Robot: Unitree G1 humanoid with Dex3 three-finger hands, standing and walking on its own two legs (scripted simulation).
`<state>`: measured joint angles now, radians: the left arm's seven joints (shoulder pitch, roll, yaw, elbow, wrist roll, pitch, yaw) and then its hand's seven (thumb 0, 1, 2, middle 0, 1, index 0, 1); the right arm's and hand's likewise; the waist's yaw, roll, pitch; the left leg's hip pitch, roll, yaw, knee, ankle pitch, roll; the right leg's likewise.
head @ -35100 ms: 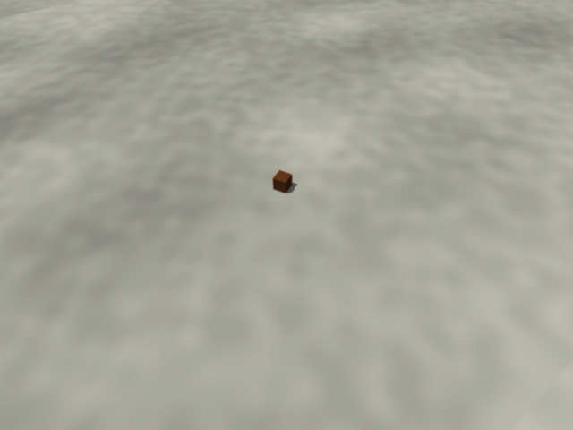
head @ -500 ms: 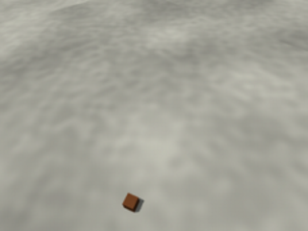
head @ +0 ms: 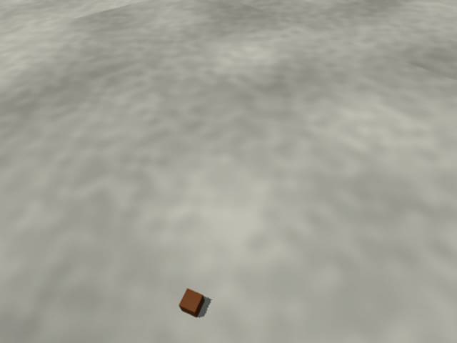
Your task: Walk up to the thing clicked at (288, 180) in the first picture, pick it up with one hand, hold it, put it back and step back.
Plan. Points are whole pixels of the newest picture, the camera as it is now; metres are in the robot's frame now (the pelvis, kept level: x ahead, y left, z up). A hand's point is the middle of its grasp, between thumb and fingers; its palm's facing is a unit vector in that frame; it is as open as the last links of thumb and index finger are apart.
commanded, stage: stand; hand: left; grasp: from above
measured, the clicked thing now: (192, 302) +0.42 +0.23 -0.75
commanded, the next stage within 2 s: step back in 0.06 s
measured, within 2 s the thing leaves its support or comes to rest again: neither
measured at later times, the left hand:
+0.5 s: hand out of the picture +0.08 +0.32 -0.18, palm faces -0.02 -0.94 -0.35, open 7.4 cm
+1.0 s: hand out of the picture -0.08 +0.31 -0.16, palm faces -0.05 -0.91 -0.40, open 7.4 cm
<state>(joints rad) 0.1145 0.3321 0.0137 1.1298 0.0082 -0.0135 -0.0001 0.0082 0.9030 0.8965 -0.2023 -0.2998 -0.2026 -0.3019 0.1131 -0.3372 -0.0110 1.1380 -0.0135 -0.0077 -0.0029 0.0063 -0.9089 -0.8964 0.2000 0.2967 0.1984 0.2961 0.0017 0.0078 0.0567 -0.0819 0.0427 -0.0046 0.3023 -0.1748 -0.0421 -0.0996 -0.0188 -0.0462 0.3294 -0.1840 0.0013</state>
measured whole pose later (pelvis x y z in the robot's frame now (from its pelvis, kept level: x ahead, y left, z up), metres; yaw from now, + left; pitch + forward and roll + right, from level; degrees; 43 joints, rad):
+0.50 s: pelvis -0.07 +0.06 -0.02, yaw +0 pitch -1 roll -1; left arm 0.00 0.41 0.06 0.91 -0.01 0.06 0.03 0.01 0.91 0.90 -0.20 -0.30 -0.20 -0.30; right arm 0.14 -0.36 -0.05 0.96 -0.03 0.03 0.00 0.01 -0.91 -0.90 0.20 0.30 0.20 0.30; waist -0.03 -0.06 0.21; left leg -0.29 -0.03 -0.01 0.59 -0.28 0.05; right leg -0.47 0.11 0.16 1.09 -0.53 -0.02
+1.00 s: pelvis -0.19 +0.05 -0.02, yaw -3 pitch -2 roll +1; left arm 0.18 0.35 0.07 0.84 0.03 0.05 0.01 0.01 0.90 0.90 -0.20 -0.30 -0.21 -0.30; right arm 0.15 -0.41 -0.05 0.88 0.01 0.04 -0.02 0.01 -0.91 -0.90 0.20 0.30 0.20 0.30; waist 0.01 0.01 0.15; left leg -0.45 -0.12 -0.11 1.08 -0.48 -0.01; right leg -0.27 -0.02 0.04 0.60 -0.29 -0.01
